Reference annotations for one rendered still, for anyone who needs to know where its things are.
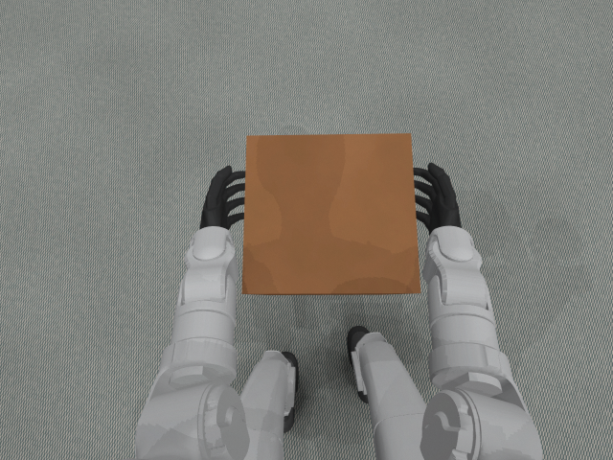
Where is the robot left upper arm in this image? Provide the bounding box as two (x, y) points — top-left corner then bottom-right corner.
(121, 381), (250, 460)

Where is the robot right upper arm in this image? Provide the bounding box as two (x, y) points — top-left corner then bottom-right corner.
(420, 388), (542, 460)

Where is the right robot forearm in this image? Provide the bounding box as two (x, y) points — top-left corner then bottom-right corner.
(422, 226), (542, 449)

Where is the left robot thigh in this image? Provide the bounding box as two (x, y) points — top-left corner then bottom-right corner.
(239, 359), (296, 460)

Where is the left robot forearm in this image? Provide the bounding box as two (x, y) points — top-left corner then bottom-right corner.
(135, 226), (239, 458)

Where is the carton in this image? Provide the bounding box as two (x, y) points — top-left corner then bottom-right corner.
(242, 133), (420, 295)

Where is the robot left hand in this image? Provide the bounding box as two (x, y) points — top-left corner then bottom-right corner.
(199, 166), (245, 230)

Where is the robot right foot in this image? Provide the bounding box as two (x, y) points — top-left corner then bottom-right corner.
(347, 326), (369, 403)

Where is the robot right hand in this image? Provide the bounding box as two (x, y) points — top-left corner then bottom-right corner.
(413, 163), (462, 236)

